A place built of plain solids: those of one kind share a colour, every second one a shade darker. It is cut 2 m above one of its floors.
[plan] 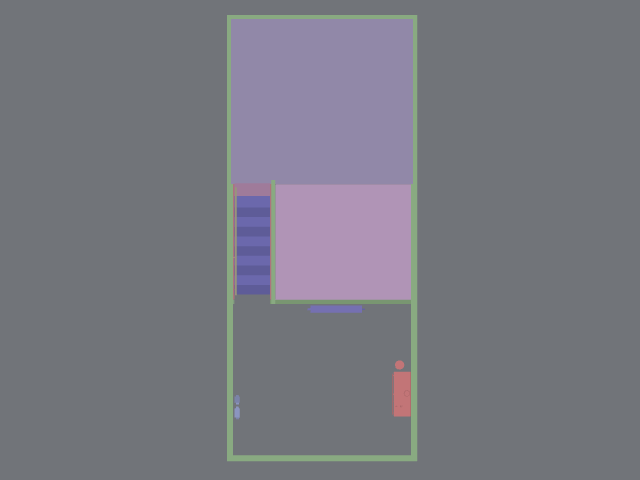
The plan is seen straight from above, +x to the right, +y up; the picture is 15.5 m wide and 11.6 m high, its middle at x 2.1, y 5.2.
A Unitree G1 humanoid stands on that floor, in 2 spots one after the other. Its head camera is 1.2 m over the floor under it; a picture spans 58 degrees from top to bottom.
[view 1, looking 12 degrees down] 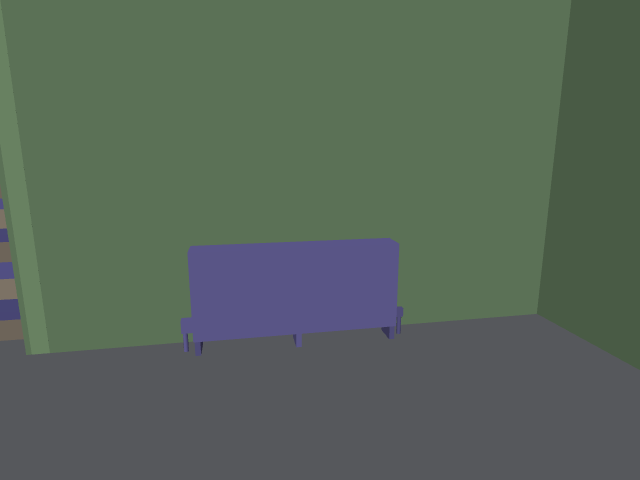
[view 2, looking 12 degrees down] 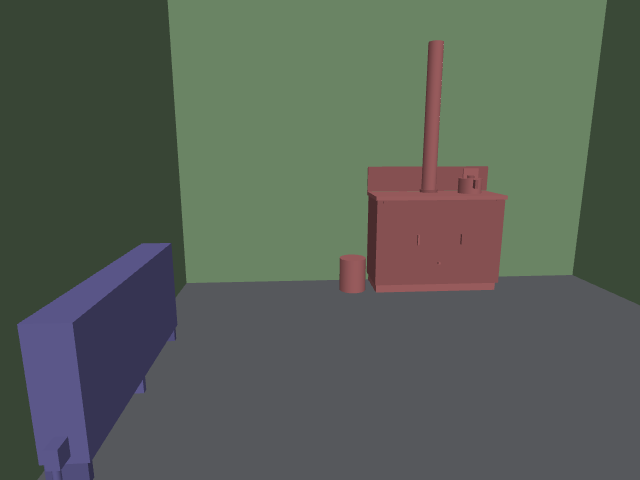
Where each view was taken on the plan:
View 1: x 2.15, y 1.00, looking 79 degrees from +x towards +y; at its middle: wall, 2.77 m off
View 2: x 0.46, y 2.71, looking -4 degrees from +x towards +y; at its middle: wall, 3.94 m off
